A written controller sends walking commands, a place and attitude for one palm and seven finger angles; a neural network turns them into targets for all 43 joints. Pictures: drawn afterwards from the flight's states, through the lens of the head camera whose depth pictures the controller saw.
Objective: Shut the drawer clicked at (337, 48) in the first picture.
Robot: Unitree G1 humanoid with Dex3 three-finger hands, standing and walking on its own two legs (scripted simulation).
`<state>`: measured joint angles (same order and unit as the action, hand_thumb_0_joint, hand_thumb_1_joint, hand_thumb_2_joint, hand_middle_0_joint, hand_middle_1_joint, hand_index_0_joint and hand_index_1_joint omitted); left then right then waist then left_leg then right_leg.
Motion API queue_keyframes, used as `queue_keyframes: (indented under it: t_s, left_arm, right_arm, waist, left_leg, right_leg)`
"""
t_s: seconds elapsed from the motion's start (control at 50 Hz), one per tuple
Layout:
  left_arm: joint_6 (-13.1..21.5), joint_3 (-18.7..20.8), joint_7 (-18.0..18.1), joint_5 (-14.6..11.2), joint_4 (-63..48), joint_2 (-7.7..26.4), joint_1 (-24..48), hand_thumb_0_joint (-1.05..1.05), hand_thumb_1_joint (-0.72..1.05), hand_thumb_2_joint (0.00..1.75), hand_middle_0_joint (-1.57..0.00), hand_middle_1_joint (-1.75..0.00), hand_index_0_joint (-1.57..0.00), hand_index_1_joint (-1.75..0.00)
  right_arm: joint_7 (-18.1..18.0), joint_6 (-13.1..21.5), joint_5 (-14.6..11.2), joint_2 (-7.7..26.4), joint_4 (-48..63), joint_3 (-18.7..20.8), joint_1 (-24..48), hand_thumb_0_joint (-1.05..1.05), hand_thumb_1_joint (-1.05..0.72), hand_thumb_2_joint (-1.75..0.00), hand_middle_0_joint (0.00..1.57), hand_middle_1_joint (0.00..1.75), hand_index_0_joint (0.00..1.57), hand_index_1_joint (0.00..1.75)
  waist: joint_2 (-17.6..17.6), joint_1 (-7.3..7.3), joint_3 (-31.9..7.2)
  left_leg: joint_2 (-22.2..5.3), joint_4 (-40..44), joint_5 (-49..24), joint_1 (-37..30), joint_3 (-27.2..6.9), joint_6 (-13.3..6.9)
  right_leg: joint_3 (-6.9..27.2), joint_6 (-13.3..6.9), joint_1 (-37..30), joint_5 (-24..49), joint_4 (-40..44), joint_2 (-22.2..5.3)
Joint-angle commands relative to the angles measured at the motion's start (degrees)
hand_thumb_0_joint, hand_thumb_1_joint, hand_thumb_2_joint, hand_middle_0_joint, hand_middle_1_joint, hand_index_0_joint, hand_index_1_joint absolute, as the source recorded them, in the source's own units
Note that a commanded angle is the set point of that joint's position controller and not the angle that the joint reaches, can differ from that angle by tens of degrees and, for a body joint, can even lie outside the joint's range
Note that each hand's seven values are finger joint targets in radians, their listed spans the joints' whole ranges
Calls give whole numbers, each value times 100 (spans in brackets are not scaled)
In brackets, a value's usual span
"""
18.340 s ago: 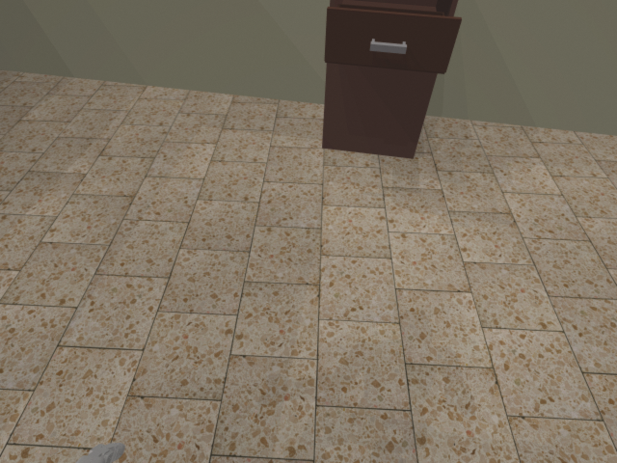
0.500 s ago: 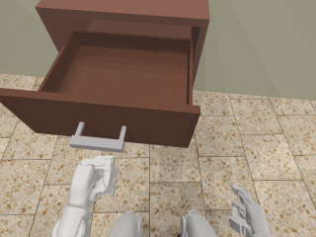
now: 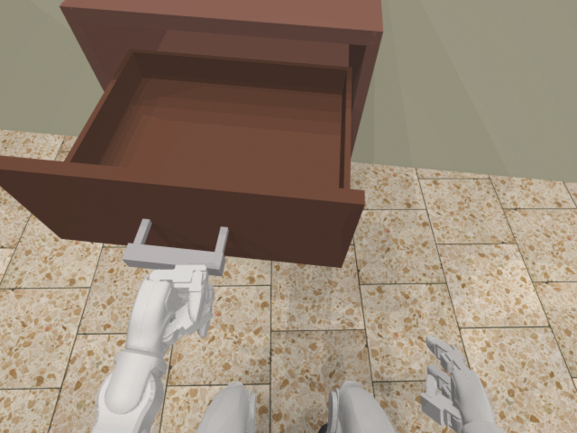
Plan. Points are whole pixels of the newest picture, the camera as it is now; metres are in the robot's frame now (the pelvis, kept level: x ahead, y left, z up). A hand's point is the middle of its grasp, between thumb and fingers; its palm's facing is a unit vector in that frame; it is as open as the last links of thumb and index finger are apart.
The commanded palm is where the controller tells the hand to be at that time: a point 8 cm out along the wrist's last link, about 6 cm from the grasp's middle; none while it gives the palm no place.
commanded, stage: push the drawer shut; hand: left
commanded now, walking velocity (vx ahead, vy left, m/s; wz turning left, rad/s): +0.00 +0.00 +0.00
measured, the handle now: (179, 245) +0.35 +0.16 +0.04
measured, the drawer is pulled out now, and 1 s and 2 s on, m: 0.30 0.18 0.06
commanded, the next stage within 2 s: none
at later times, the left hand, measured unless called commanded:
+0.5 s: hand (212, 279) +0.31 +0.11 +0.03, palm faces -0.14 -0.99 -0.04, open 3.0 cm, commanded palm +0.32 +0.16 +0.05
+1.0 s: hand (223, 224) +0.39 +0.11 +0.03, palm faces -0.11 -0.99 -0.04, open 2.9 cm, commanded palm +0.39 +0.16 +0.05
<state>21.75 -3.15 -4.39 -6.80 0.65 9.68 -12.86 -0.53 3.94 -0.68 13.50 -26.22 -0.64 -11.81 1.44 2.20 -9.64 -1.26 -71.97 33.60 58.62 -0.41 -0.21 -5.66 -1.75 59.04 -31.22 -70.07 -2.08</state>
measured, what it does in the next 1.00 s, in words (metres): stands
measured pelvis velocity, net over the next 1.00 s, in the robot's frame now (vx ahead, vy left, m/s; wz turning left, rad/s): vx -0.02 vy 0.01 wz -0.02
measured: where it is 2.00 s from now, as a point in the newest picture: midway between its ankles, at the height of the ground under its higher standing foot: outside the picture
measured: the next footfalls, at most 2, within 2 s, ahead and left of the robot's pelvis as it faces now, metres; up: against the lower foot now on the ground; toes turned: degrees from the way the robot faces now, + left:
none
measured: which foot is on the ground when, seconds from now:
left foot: down 0.00-1.00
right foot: down 0.00-1.00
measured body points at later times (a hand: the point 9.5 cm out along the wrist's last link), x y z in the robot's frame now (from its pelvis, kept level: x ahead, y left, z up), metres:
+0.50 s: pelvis -0.02 +0.01 +0.00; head +0.07 +0.02 +0.44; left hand +0.31 +0.16 +0.04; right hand +0.14 -0.23 -0.10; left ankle +0.01 +0.12 -0.63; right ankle +0.02 -0.11 -0.63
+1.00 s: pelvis -0.02 +0.01 +0.01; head +0.09 +0.02 +0.44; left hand +0.39 +0.16 +0.04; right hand +0.08 -0.25 -0.11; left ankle +0.01 +0.12 -0.63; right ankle +0.02 -0.11 -0.63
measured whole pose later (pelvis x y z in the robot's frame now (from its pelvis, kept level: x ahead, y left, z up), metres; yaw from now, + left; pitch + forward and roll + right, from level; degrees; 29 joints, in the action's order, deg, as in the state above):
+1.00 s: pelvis -0.02 +0.01 +0.01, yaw -1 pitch +21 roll -1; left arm 25.7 4.0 -1.9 -5.8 39.0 10.9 25.9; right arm -0.2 1.1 -0.2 14.1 -35.0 -0.7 -14.3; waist 1.0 5.9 -7.6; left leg -0.8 -69.0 29.8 60.5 1.3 -1.6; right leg -4.0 -0.5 61.2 -26.7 -66.8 -2.3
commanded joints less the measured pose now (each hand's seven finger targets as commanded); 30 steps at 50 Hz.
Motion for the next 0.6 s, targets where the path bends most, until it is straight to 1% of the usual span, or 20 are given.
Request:
queue_keyframes:
  t_s: [0.0,0.04,0.1,0.12,0.14,0.16,0.24,0.26,0.28,0.3,0.34,0.36,0.4,0.44,0.46,0.5,0.52,0.54,0.56,0.58]
  left_arm:
    - [316,105,53,-60,-1222,182,840,0,90,90,-140,-160,-140,-160]
    - [339,75,101,-23,-1164,207,1156,0,90,90,-140,-160,-140,-160]
    - [414,178,142,-15,-902,290,1648,0,90,90,-140,-160,-140,-160]
    - [454,49,137,10,-902,214,1961,0,90,90,-140,-160,-140,-160]
    - [477,139,162,14,-843,294,2042,0,90,90,-140,-160,-140,-160]
    - [506,42,155,32,-826,221,2229,0,90,90,-140,-160,-140,-160]
    - [473,139,189,18,-604,342,2643,0,90,90,-140,-160,-140,-160]
    - [437,112,181,4,-452,272,2668,0,90,90,-140,-160,-140,-160]
    - [418,92,173,-22,-393,274,2918,0,90,90,-140,-160,-140,-160]
    - [407,157,183,-32,-320,334,3088,0,90,90,-140,-160,-140,-160]
    - [381,220,213,-9,-100,398,3264,0,90,90,-140,-160,-140,-160]
    - [375,97,213,-30,-35,221,3390,0,90,90,-140,-160,-140,-160]
    - [361,167,244,-52,130,264,3630,0,90,90,-140,-160,-140,-160]
    - [363,322,280,-34,369,433,3899,0,90,90,-140,-160,-140,-160]
    - [373,198,271,-18,445,290,4053,0,90,90,-140,-160,-140,-160]
    - [389,192,300,-26,652,242,4344,0,90,90,-140,-160,-140,-160]
    - [410,281,320,-19,762,325,4473,0,90,90,-140,-160,-140,-160]
    - [412,371,346,-4,925,393,4516,0,90,90,-140,-160,-140,-160]
    - [424,327,348,-3,1039,305,4605,0,90,90,-140,-160,-140,-160]
    - [442,333,348,6,1094,315,4801,0,90,90,-140,-160,-140,-160]
  right_arm:
    - [-17,269,-21,740,788,296,-8,0,-90,-90,20,30,20,30]
    - [-34,277,-13,762,711,297,-1,0,-90,-90,20,30,20,30]
    - [-54,282,-5,783,598,286,27,0,-90,-90,20,30,20,30]
    - [-61,296,-2,782,551,278,46,0,-90,-90,20,30,20,30]
    - [-68,303,-6,793,515,287,56,0,-90,-90,20,30,20,30]
    - [-65,311,1,793,485,282,64,0,-90,-90,20,30,20,30]
    - [-73,299,-5,833,382,284,60,0,-90,-90,20,30,20,30]
    - [-66,285,-13,826,372,276,82,0,-90,-90,20,30,20,30]
    - [-71,273,-29,828,351,261,99,0,-90,-90,20,30,20,30]
    - [-78,263,-36,832,320,256,113,0,-90,-90,20,30,20,30]
    - [-88,251,-32,859,275,246,99,0,-90,-90,20,30,20,30]
    - [-79,244,-32,836,277,237,113,0,-90,-90,20,30,20,30]
    - [-78,234,-31,849,225,242,84,0,-90,-90,20,30,20,30]
    - [-84,207,-29,878,183,226,51,0,-90,-90,20,30,20,30]
    - [-74,203,-35,862,160,227,66,0,-90,-90,20,30,20,30]
    - [-71,186,-30,870,126,230,35,0,-90,-90,20,30,20,30]
    - [-72,177,-33,884,99,230,17,0,-90,-90,20,30,20,30]
    - [-76,164,-21,911,67,236,-31,0,-90,-90,20,30,20,30]
    - [-68,146,-22,904,70,241,-24,0,-90,-90,20,30,20,30]
    - [-62,138,-21,907,35,242,-45,0,-90,-90,20,30,20,30]
  waist:
    - [-55,159,-1767]
    - [-80,235,-1676]
    - [-209,276,-1577]
    - [-151,330,-1574]
    - [-73,310,-1554]
    - [12,319,-1679]
    - [21,304,-1825]
    - [-14,306,-1819]
    - [-37,346,-1737]
    - [-11,324,-1710]
    - [-57,329,-1744]
    - [48,338,-1769]
    - [-46,360,-1820]
    - [-38,359,-1724]
    - [6,407,-1743]
    - [-25,430,-1740]
    - [19,406,-1738]
    - [-71,424,-1737]
    - [-82,444,-1740]
    - [34,442,-1786]
  left_leg:
    - [145,1013,-1826,-1028,-116,-115]
    - [132,987,-1779,-1012,-146,-126]
    - [143,988,-1420,-863,-153,-129]
    - [144,982,-1358,-875,-165,-137]
    - [133,989,-1334,-912,-179,-136]
    - [138,1001,-1340,-1005,-193,-137]
    - [144,1068,-1287,-1063,-223,-137]
    - [147,1104,-1196,-1091,-227,-136]
    - [155,1136,-1046,-1031,-226,-135]
    - [167,1159,-941,-982,-219,-133]
    - [155,1205,-912,-1001,-255,-137]
    - [171,1231,-892,-1054,-251,-131]
    - [171,1249,-842,-1070,-260,-130]
    - [172,1289,-795,-1009,-257,-125]
    - [168,1288,-779,-1083,-250,-123]
    - [170,1319,-690,-1079,-263,-116]
    - [171,1344,-666,-1079,-277,-103]
    - [161,1359,-729,-1083,-304,-113]
    - [156,1365,-705,-1110,-293,-112]
    - [160,1373,-714,-1140,-296,-96]
  right_leg:
    - [344,24,-1535,1684,1051,111]
    - [333,23,-1399,1602,1060,108]
    - [366,37,-1308,1196,1132,109]
    - [373,34,-1253,1116,1133,100]
    - [356,20,-1154,1030,1129,101]
    - [354,16,-1105,1025,1104,100]
    - [344,13,-1138,949,1118,89]
    - [347,22,-1118,865,1167,93]
    - [354,29,-1110,743,1207,88]
    - [377,24,-1136,640,1237,87]
    - [354,16,-1091,605,1215,100]
    - [354,18,-1077,609,1229,89]
    - [356,28,-1104,582,1256,94]
    - [358,17,-1090,543,1272,95]
    - [358,25,-1031,550,1280,94]
    - [350,28,-994,495,1279,93]
    - [346,18,-977,481,1269,89]
    - [314,17,-963,533,1243,107]
    - [319,28,-934,520,1265,104]
    - [320,18,-918,542,1241,95]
